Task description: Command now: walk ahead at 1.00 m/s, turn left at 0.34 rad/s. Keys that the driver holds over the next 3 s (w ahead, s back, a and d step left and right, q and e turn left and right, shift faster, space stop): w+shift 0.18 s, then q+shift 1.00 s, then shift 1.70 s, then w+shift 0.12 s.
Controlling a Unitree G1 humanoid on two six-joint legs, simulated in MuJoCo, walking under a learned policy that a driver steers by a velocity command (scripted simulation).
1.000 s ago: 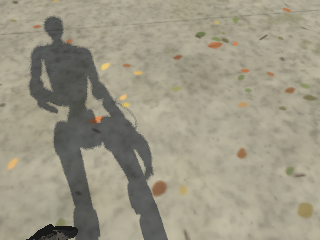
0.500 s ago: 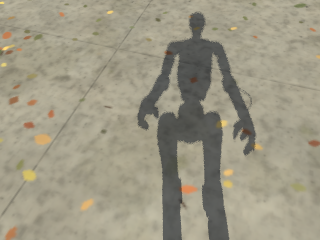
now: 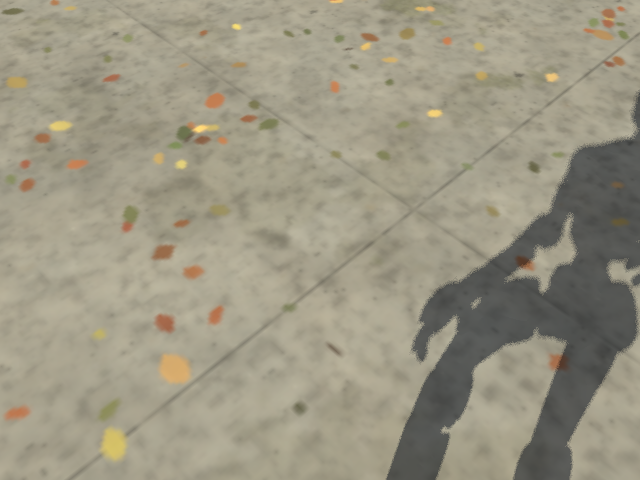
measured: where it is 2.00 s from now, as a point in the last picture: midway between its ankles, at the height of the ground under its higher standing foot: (330, 460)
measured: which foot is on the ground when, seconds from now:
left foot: up 0.00-0.22, down 0.24-0.64, up 0.66-1.00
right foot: down 0.00-0.26, up 0.28-0.64, down 0.66-1.00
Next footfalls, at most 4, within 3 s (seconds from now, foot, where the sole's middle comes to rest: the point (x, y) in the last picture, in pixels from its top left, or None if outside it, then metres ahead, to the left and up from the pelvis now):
0.24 left None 0.42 0.09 -0.77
0.66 right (351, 388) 0.70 0.00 -0.77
1.06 left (279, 476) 0.49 0.14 -0.77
1.52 right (333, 404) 0.66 0.04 -0.77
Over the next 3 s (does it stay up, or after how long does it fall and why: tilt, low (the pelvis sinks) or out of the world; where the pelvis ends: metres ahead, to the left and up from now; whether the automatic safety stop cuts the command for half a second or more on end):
stays up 0.54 0.06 0.01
